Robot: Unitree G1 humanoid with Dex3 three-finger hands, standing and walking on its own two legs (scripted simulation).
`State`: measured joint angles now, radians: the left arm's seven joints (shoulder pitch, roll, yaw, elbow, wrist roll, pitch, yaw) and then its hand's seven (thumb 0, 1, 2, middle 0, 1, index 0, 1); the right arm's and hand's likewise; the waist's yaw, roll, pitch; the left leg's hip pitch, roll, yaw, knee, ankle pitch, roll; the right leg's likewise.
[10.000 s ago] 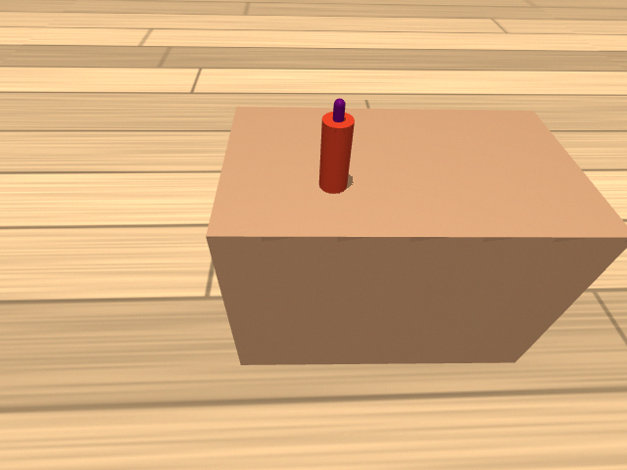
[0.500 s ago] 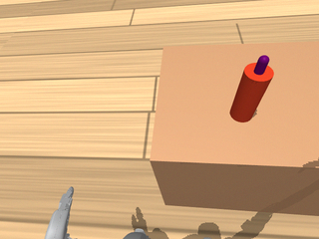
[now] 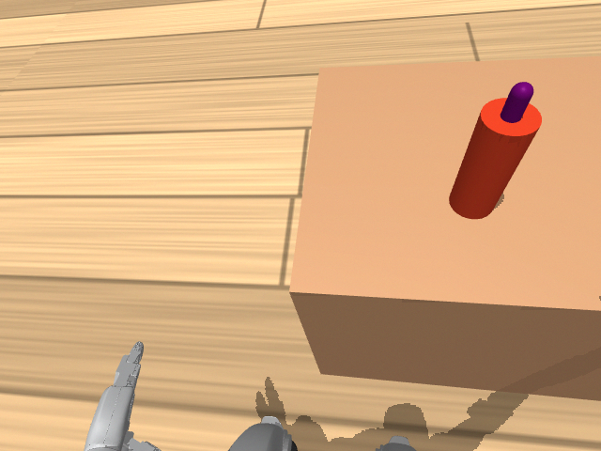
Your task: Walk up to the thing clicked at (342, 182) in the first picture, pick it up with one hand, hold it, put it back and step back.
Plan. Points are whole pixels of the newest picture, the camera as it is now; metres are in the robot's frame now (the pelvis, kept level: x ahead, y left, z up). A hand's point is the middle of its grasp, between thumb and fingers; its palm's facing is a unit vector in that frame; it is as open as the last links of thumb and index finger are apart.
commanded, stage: go down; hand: right
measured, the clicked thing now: (493, 154) +0.53 -0.20 +0.05
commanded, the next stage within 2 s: approach in 0.52 s
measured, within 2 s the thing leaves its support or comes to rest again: neither
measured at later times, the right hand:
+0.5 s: hand out of the picture +0.43 -0.40 +0.13, palm faces +0.27 +0.96 +0.02, open 17.6 cm
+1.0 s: hand out of the picture +0.46 -0.33 +0.06, palm faces +0.18 +0.98 +0.04, open 17.4 cm
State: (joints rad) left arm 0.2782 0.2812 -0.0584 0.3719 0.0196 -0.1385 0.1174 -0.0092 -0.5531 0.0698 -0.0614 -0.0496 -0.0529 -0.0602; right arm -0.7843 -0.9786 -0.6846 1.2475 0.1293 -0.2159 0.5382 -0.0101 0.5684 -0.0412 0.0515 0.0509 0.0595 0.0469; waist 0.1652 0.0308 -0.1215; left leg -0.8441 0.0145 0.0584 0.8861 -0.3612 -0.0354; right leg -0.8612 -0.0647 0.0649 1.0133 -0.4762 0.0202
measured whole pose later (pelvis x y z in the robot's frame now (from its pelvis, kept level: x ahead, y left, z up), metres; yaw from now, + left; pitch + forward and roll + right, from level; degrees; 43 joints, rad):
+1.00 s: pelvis -0.01 +0.00 -0.01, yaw +0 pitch +21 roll +4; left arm 0.30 0.27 -0.04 0.25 0.03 -0.14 0.07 -0.01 -0.54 0.05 -0.07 -0.06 -0.07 -0.06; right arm -0.82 -0.83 -0.58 1.25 0.14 -0.28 0.45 -0.01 0.53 -0.05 0.04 0.05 0.05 0.04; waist 0.19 0.04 -0.12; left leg -0.95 0.02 0.05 0.97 -0.39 -0.04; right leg -0.96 -0.06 0.07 1.09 -0.50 0.02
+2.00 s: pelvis -0.02 +0.01 -0.04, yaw +2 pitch +23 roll +4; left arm 0.38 0.26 0.04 -0.03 0.07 -0.02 -0.01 -0.01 -0.56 0.07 -0.07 -0.05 -0.06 -0.06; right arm -0.86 -0.55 -0.54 1.18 0.00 -0.40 0.07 -0.01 0.44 -0.05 0.20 0.11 0.19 0.11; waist 0.26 0.01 -0.13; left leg -1.09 0.00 0.04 1.11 -0.42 -0.03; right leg -1.08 -0.08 0.06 1.21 -0.54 0.03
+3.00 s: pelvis -0.01 +0.01 -0.03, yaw +2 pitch +23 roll +4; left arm 0.40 0.26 0.05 -0.07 0.06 0.00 -0.02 -0.01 -0.54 0.06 -0.07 -0.05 -0.07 -0.06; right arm -0.87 -0.57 -0.55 1.14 -0.02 -0.36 0.05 0.00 0.32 -0.97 0.73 0.98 0.77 0.99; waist 0.26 0.01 -0.13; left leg -1.07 0.00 0.03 1.08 -0.42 -0.03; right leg -1.05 -0.08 0.05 1.18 -0.54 0.03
